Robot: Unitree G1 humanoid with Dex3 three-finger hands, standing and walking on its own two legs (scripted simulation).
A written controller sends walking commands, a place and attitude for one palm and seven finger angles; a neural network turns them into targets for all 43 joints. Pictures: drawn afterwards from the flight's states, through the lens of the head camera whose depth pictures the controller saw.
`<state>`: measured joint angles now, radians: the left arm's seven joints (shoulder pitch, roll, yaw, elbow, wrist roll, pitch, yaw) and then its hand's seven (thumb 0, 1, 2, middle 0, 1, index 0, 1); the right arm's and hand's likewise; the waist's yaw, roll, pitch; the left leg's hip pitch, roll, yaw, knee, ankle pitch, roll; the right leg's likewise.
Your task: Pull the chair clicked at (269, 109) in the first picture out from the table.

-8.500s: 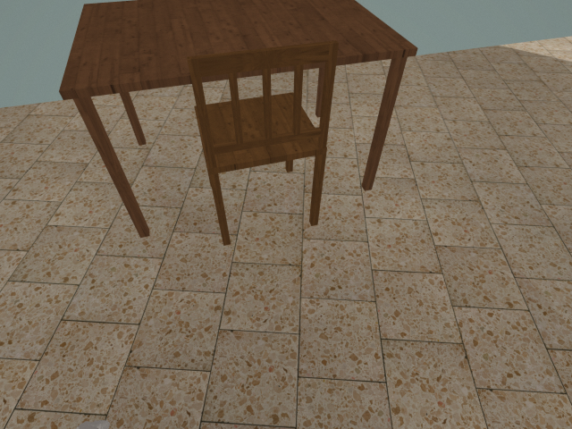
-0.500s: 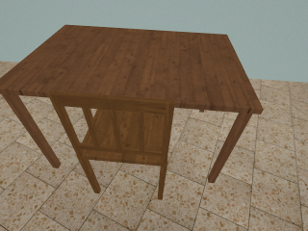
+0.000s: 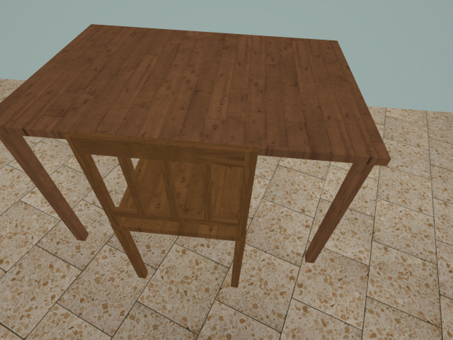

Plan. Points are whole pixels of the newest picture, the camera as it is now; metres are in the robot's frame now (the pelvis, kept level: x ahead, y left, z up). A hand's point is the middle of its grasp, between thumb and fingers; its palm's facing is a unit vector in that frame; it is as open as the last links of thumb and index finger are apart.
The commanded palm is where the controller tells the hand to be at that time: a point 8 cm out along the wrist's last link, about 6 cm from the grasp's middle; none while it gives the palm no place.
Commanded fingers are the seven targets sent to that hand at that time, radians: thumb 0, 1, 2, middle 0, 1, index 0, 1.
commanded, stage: look again from close up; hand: left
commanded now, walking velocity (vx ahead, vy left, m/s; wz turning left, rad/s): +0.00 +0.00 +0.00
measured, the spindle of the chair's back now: (170, 189) +0.51 +0.18 -0.12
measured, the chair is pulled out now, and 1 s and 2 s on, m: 0.00 0.00 0.00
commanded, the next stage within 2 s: none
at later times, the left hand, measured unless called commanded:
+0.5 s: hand out of the picture -0.02 +0.16 -0.18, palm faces +0.03 -0.99 -0.13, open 7.4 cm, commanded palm none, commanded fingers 0.00 0.90 0.90 -0.20 -0.30 -0.20 -0.30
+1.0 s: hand out of the picture -0.01 +0.18 -0.18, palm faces +0.02 -0.99 -0.14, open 7.4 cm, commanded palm none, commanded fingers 0.00 0.90 0.90 -0.20 -0.30 -0.20 -0.30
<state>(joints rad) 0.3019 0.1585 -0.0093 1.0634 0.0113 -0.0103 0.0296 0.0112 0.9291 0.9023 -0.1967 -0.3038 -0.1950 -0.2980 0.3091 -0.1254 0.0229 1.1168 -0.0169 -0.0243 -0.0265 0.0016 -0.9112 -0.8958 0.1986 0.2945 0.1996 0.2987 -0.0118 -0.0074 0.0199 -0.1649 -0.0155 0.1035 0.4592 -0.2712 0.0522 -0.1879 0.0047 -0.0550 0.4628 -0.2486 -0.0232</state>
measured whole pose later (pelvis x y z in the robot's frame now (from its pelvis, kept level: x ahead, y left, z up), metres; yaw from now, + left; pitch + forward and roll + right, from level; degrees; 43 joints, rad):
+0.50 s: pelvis +0.00 +0.02 +0.00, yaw +0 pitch -2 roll +0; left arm 0.34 0.11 -0.03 1.11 0.01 -0.02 0.04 0.00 0.91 0.90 -0.20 -0.30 -0.19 -0.30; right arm 0.28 -0.14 0.02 1.15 -0.01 -0.03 -0.03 0.00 -0.92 -0.90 0.20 0.29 0.20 0.30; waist 0.00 -0.02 0.02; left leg -0.12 -0.04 0.11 0.37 -0.24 0.07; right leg -0.15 -0.02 -0.04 0.40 -0.22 0.00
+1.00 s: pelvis +0.01 +0.03 +0.00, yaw +0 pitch -1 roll +0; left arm 0.33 0.12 -0.02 1.11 0.01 -0.01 0.04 0.00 0.91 0.90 -0.20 -0.30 -0.19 -0.30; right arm 0.31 -0.11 0.02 1.15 -0.01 -0.04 -0.03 0.00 -0.91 -0.90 0.20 0.29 0.20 0.30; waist 0.00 -0.02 0.03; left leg -0.11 -0.07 0.12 0.37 -0.25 0.10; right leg -0.15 -0.04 -0.03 0.41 -0.24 0.03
